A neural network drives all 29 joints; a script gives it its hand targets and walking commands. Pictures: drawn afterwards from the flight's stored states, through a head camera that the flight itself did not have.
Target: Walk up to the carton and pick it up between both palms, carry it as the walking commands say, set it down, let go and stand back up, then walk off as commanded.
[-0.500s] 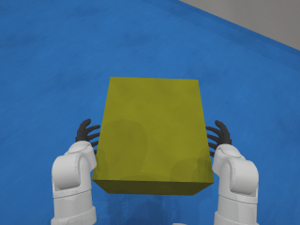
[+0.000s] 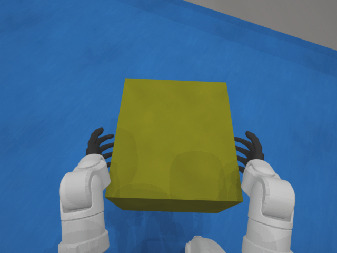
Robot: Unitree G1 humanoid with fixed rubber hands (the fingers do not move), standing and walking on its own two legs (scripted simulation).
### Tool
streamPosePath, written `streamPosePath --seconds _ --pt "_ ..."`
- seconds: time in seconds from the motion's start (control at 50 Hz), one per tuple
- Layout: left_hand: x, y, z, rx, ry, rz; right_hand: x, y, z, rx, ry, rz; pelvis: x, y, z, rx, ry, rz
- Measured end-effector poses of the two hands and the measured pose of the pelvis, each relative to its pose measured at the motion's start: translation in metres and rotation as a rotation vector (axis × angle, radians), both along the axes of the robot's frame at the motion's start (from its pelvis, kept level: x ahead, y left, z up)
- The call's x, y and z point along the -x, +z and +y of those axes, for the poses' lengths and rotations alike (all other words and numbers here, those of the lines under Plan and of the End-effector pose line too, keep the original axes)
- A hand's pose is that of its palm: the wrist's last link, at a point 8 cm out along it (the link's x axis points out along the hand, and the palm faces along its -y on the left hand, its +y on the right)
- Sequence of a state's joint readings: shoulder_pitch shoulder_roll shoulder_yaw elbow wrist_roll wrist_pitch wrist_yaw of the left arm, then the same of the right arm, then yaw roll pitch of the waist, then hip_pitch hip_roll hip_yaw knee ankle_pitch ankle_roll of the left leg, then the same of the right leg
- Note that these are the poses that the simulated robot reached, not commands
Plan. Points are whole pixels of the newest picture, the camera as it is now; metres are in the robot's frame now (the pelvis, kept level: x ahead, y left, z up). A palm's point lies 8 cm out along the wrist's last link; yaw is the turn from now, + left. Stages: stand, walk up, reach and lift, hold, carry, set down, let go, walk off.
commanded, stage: carry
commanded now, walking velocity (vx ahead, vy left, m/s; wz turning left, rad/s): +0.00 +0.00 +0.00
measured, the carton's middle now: (173, 148) +0.36 +0.01 -0.04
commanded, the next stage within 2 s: none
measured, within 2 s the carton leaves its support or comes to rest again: neither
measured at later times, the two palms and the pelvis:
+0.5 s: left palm (115, 67) +0.56 +0.18 +0.03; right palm (231, 73) +0.58 -0.15 +0.03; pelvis +0.30 +0.00 -0.02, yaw +2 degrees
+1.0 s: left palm (128, 30) +0.74 +0.17 +0.02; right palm (229, 37) +0.75 -0.16 +0.03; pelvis +0.47 +0.01 -0.04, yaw -1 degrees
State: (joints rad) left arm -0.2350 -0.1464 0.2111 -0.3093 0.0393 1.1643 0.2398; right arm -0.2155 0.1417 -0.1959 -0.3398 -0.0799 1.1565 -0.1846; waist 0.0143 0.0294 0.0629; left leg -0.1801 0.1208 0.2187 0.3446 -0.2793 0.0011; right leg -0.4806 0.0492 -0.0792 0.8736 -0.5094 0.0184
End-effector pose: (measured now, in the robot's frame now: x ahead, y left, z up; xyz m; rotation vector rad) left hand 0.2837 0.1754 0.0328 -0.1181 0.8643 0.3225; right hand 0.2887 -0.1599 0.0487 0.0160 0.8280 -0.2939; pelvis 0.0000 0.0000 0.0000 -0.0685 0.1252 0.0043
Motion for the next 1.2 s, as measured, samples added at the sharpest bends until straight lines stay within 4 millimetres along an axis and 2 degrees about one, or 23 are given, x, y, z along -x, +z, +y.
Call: streamPosePath --seconds 0.1,0.2,0.26,0.32,0.42,0.48,0.6,0.68,0.8,0.9,1.0,1.04,1.12,1.2 --pt "-0.079 0.007 -0.008 0.002 -0.041 -0.084 -0.066 0.008 -0.008 0.006 -0.028 -0.082 -0.069 -0.007 0.000 0.005 0.013 -0.017" --pt "-0.154 0.000 -0.014 -0.003 -0.037 -0.163 -0.154 0.013 -0.014 0.023 0.006 -0.163 -0.160 -0.034 -0.014 -0.041 0.006 -0.044" --pt "-0.189 0.003 -0.014 -0.038 -0.011 -0.136 -0.197 0.005 -0.014 -0.003 0.033 -0.132 -0.193 -0.032 -0.016 -0.027 0.026 -0.047" --pt "-0.212 0.003 -0.010 -0.058 0.022 -0.074 -0.228 -0.006 -0.010 -0.013 0.075 -0.073 -0.220 -0.024 -0.015 -0.039 0.052 -0.042" --pt "-0.245 -0.007 0.001 -0.070 0.021 -0.001 -0.265 -0.019 0.001 -0.039 0.059 -0.004 -0.260 -0.020 -0.006 -0.045 0.029 -0.048" --pt "-0.269 -0.003 0.006 -0.065 0.031 -0.005 -0.282 -0.022 0.006 -0.067 0.031 -0.003 -0.288 -0.019 0.000 -0.057 0.022 -0.038" --pt "-0.326 0.014 0.010 -0.054 0.021 -0.088 -0.333 -0.003 0.009 -0.057 0.023 -0.088 -0.332 -0.018 0.007 -0.067 0.003 0.002" --pt "-0.357 0.026 0.007 -0.058 -0.004 -0.121 -0.358 0.010 0.007 -0.057 0.007 -0.121 -0.360 -0.013 0.010 -0.067 -0.009 0.007" --pt "-0.401 0.032 -0.007 -0.084 -0.050 -0.130 -0.393 0.011 -0.008 -0.058 -0.012 -0.129 -0.408 -0.016 0.004 -0.075 -0.026 -0.009" --pt "-0.432 0.017 -0.014 -0.073 -0.049 -0.112 -0.426 0.002 -0.015 -0.029 0.006 -0.112 -0.439 -0.025 -0.001 -0.100 0.011 -0.017" --pt "-0.459 -0.008 -0.004 -0.067 -0.033 -0.063 -0.458 -0.021 -0.005 -0.044 -0.002 -0.063 -0.473 -0.036 0.005 -0.078 -0.020 -0.066" --pt "-0.471 -0.014 0.000 -0.050 -0.025 -0.032 -0.467 -0.026 0.000 -0.050 -0.020 -0.033 -0.488 -0.034 0.007 -0.082 -0.034 -0.072" --pt "-0.497 -0.015 0.001 -0.051 -0.031 0.014 -0.490 -0.029 0.000 -0.038 -0.015 0.013 -0.509 -0.024 0.008 -0.074 -0.029 -0.055" --pt "-0.524 -0.006 -0.004 -0.058 -0.029 -0.049 -0.518 -0.021 -0.005 -0.049 -0.018 -0.050 -0.527 -0.023 0.004 -0.072 -0.033 -0.052"
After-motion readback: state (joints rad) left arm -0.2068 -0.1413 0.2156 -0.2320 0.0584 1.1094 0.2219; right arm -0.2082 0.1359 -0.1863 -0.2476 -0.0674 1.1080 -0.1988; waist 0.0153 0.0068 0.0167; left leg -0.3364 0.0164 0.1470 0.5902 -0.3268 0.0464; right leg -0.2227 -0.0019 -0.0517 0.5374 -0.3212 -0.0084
